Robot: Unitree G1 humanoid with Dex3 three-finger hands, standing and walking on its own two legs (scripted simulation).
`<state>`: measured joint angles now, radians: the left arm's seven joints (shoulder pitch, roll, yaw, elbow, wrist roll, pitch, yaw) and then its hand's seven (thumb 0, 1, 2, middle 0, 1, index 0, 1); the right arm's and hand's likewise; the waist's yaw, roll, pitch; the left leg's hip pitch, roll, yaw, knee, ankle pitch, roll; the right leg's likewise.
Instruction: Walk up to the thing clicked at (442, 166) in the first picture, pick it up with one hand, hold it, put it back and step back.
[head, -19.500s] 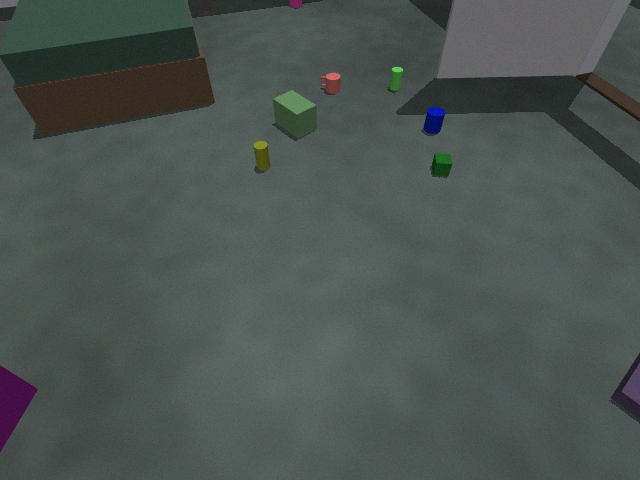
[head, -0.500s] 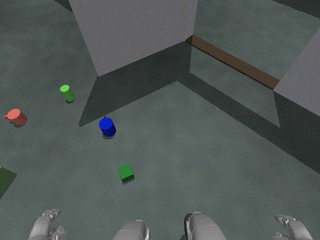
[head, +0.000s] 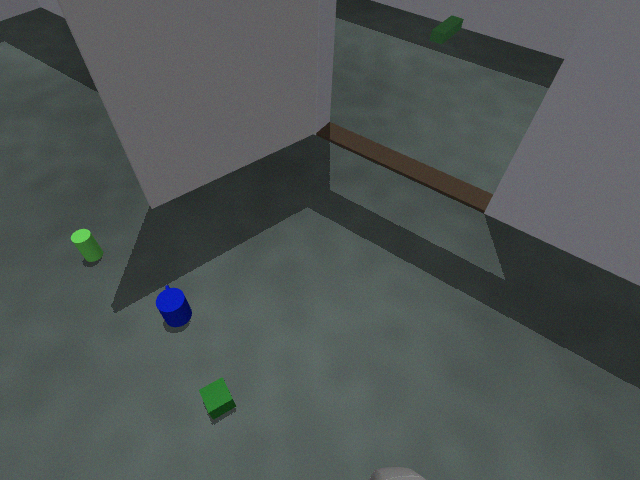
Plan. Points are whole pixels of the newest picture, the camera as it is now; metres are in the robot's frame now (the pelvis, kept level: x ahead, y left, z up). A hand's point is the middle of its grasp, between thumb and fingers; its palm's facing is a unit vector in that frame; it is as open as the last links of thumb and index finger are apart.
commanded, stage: walk up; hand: left
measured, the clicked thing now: (217, 398) +0.44 +0.27 -0.73
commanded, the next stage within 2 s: none
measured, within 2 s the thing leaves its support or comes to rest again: neither
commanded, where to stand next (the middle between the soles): +0.07 +0.00 m, yaw +4 degrees
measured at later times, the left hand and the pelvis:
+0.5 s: hand out of the picture +0.12 +0.31 -0.16, palm faces +0.05 -0.91 -0.40, open 7.4 cm; pelvis -0.01 +0.03 -0.01, yaw +4 degrees
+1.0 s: hand out of the picture +0.00 +0.29 -0.15, palm faces +0.02 -0.93 -0.37, open 7.4 cm; pelvis +0.00 +0.02 +0.00, yaw +2 degrees
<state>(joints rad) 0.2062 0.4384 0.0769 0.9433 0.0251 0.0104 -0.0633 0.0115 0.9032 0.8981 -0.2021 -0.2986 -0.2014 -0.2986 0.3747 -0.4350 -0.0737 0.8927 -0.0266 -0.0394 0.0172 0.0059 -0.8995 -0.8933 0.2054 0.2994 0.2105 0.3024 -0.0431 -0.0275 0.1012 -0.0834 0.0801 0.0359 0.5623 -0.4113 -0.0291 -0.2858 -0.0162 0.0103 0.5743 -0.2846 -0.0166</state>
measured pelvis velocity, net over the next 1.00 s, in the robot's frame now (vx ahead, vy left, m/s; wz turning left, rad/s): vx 0.00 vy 0.02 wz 0.03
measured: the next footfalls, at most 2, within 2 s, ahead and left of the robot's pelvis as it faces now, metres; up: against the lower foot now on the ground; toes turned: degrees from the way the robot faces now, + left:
left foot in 0.40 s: +0.07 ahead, +0.13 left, +0.00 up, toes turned +2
right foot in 0.74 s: +0.00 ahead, -0.12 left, +0.00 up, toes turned +0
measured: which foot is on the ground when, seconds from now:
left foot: down 0.00-0.02, up 0.04-0.38, down 0.40-1.00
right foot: down 0.00-0.40, up 0.42-0.72, down 0.74-1.00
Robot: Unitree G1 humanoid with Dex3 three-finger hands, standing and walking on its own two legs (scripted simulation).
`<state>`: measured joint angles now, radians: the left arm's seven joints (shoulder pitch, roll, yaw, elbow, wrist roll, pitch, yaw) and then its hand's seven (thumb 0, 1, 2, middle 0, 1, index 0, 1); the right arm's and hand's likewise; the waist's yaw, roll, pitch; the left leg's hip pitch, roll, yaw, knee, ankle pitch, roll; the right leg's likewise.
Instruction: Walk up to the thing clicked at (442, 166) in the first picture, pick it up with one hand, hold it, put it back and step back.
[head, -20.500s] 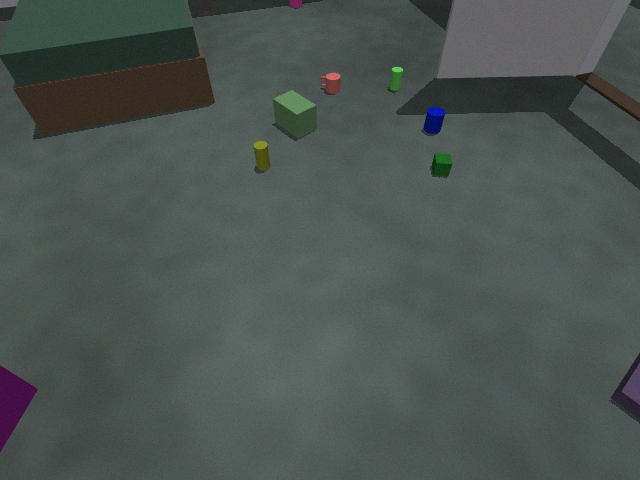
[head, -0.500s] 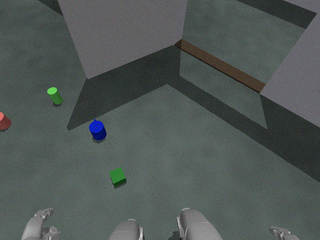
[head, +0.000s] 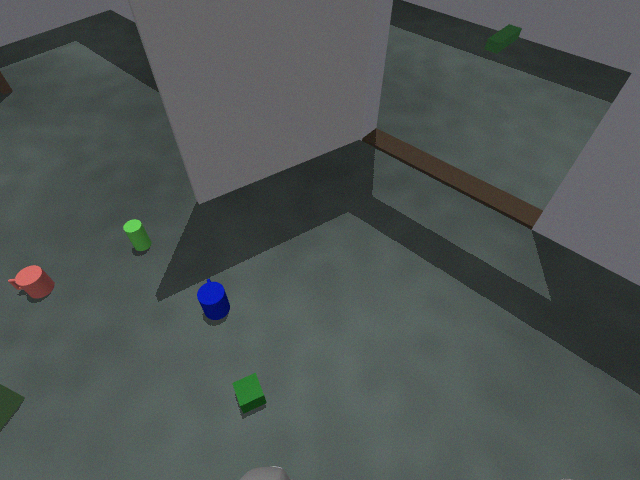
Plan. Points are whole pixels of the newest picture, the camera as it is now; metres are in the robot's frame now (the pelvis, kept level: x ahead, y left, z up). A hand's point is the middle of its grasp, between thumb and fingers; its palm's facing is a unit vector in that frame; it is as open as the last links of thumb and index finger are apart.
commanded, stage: walk up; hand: left
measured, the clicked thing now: (249, 393) +0.45 +0.24 -0.73
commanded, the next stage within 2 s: none
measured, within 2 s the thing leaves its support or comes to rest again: neither
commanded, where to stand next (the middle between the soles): +0.07 -0.02 m, yaw +2 degrees
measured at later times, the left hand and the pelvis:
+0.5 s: hand out of the picture +0.05 +0.25 -0.15, palm faces -0.01 -0.90 -0.43, open 7.4 cm; pelvis -0.05 -0.02 -0.01, yaw +1 degrees
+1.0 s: hand out of the picture +0.06 +0.23 -0.15, palm faces +0.02 -0.92 -0.40, open 7.4 cm; pelvis -0.03 -0.04 -0.01, yaw +3 degrees
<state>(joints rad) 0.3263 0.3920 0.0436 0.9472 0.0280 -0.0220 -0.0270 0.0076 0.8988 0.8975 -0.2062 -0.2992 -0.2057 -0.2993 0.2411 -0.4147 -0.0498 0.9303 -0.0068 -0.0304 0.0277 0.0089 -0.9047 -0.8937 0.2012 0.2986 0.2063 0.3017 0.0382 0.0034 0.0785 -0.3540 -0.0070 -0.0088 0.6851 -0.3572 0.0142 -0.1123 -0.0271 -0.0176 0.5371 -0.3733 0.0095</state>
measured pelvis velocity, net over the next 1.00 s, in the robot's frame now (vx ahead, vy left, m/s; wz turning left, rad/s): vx -0.03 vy -0.04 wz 0.06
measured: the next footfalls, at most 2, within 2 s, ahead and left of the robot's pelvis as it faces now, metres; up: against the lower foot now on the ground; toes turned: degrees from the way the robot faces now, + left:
right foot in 0.30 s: +0.04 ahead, -0.16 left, +0.00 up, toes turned -1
left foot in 0.58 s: -0.02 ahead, +0.11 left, +0.00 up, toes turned +2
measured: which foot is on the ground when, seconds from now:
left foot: down 0.00-0.34, up 0.36-0.56, down 0.58-0.86, up 0.88-1.00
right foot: down 0.00-0.04, up 0.06-0.28, down 0.30-0.60, up 0.62-0.82, down 0.84-1.00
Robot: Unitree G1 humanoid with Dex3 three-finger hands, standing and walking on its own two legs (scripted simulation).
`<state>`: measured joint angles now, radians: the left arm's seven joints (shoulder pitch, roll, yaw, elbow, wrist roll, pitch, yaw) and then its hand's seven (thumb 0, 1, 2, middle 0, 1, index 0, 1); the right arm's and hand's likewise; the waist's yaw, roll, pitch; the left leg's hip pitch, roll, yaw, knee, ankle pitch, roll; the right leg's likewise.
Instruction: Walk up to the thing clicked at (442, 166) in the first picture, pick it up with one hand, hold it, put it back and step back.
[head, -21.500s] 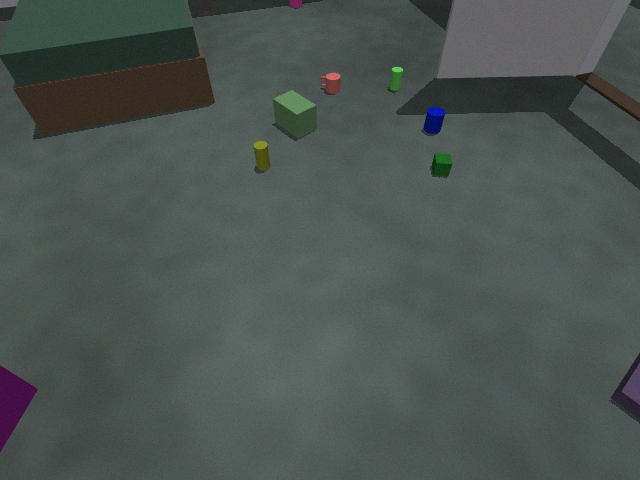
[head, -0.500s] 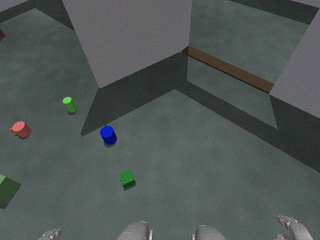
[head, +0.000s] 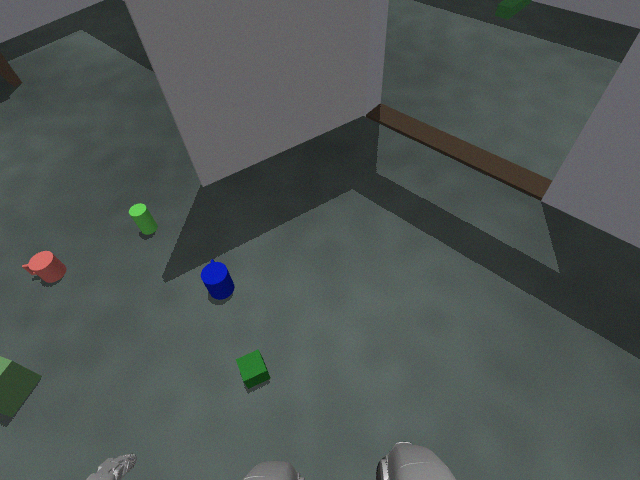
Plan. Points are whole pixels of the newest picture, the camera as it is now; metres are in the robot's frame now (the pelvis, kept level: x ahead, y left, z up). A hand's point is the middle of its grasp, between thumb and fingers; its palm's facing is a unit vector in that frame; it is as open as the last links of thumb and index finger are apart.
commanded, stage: walk up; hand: left
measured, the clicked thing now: (253, 369) +0.49 +0.25 -0.72
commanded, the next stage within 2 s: stand in 1.50 s
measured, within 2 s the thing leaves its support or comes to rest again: neither
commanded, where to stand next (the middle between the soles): +0.10 +0.01 m, yaw -1 degrees
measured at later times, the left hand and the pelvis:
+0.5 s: hand out of the picture +0.07 +0.30 -0.14, palm faces -0.11 -0.91 -0.39, open 7.4 cm; pelvis +0.01 +0.02 +0.01, yaw -4 degrees
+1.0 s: hand (141, 478) +0.15 +0.28 -0.16, palm faces -0.08 -0.92 -0.38, open 7.4 cm; pelvis +0.01 +0.02 -0.01, yaw -5 degrees
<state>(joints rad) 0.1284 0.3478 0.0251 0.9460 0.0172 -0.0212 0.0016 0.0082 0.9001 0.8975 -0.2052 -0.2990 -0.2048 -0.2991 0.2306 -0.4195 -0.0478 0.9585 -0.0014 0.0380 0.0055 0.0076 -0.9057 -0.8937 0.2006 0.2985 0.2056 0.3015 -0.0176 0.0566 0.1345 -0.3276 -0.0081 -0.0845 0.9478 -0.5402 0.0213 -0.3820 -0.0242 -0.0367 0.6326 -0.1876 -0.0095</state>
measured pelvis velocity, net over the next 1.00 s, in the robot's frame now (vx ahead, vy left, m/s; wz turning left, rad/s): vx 0.01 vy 0.02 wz -0.09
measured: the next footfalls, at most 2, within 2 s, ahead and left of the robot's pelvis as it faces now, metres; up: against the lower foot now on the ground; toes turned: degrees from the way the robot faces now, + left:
left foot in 0.14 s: +0.03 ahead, +0.15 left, +0.00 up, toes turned +1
right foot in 0.46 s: +0.02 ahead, -0.09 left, +0.00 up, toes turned -5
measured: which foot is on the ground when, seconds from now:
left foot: up 0.00-0.12, down 0.14-0.52, up 0.54-0.78, down 0.80-1.00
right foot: down 0.00-0.18, up 0.20-0.44, down 0.46-0.84, up 0.86-1.00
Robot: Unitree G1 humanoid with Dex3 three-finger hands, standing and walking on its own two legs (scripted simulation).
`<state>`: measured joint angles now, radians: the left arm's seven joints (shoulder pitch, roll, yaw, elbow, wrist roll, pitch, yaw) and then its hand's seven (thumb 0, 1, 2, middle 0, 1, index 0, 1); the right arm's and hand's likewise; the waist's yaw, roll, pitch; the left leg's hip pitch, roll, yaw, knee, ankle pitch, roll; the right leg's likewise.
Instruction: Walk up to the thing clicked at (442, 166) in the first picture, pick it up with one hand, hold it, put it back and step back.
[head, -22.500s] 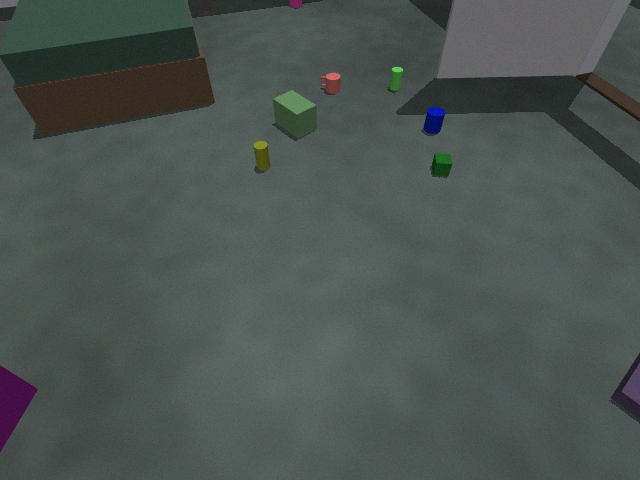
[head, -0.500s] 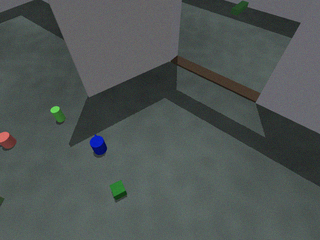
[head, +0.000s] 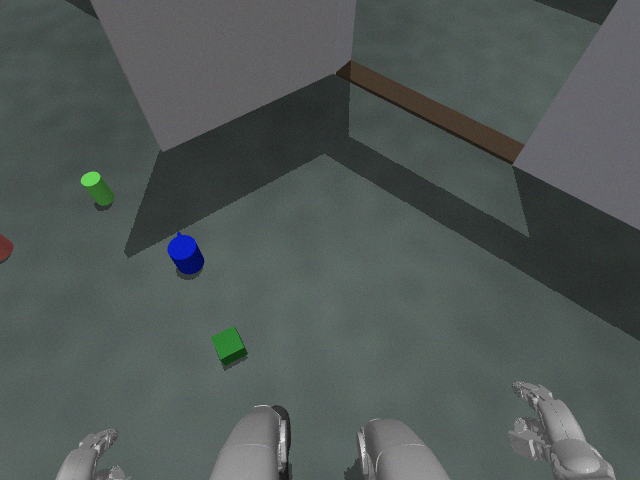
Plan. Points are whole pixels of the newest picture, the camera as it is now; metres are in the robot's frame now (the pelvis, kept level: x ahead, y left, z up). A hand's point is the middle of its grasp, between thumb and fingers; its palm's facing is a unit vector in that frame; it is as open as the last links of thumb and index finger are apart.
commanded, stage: walk up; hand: left
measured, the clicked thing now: (229, 345) +0.45 +0.27 -0.71
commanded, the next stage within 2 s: stand in 0.50 s
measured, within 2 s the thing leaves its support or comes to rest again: neither
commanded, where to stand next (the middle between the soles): +0.09 +0.00 m, yaw +4 degrees
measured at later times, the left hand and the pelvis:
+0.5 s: hand out of the picture -0.05 +0.31 -0.11, palm faces +0.07 -0.89 -0.44, open 7.4 cm; pelvis -0.03 +0.01 +0.02, yaw +4 degrees
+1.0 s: hand out of the picture +0.07 +0.27 -0.11, palm faces +0.04 -0.94 -0.33, open 7.4 cm; pelvis -0.01 +0.02 +0.04, yaw +3 degrees
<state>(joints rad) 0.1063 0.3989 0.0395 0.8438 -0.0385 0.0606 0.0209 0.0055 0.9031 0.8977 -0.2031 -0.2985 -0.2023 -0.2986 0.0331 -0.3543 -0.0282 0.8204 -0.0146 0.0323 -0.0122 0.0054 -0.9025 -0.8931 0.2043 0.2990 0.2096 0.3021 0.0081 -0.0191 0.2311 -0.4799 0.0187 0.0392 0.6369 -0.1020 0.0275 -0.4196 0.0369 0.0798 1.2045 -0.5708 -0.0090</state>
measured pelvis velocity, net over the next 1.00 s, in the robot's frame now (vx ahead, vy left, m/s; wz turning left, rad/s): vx -0.01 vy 0.02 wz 0.06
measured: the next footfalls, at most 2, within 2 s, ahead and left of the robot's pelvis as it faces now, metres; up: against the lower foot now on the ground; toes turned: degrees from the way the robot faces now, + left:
right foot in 0.10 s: -0.02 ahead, -0.14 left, +0.00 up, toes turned -1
left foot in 0.48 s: +0.03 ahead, +0.14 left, +0.00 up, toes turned +5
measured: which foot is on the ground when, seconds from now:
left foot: down 0.00-0.12, up 0.14-0.46, down 0.48-1.00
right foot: up 0.00-0.08, down 0.10-0.48, up 0.50-0.68, down 0.70-1.00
